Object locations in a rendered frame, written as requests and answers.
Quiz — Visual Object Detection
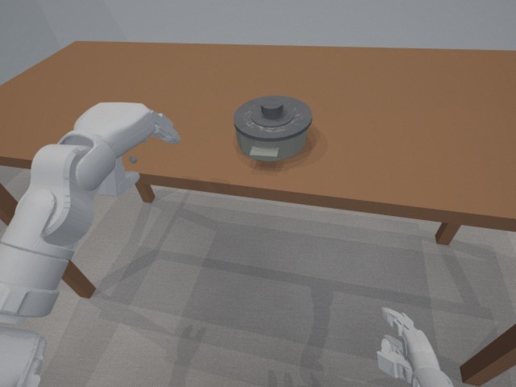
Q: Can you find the table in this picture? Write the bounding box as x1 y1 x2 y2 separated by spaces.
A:
0 41 516 386

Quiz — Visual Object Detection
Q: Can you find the robot right forearm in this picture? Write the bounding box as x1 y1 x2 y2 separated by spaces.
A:
411 367 454 387

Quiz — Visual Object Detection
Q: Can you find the knob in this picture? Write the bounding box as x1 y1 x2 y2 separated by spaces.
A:
261 98 283 116

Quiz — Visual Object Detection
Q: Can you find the lid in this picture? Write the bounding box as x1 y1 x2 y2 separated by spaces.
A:
233 95 312 142

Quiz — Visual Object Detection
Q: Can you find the robot right hand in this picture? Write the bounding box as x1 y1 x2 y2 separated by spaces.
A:
377 307 441 385

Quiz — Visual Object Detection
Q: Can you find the left robot upper arm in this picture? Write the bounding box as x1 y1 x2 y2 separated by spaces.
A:
0 327 47 387

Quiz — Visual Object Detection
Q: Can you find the robot left hand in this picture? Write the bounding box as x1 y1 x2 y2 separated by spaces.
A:
73 102 181 197

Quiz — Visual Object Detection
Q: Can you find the robot left forearm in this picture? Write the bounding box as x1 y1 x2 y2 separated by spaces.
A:
0 130 116 324

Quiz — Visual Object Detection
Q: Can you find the pot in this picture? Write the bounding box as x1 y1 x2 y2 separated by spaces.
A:
235 129 307 161

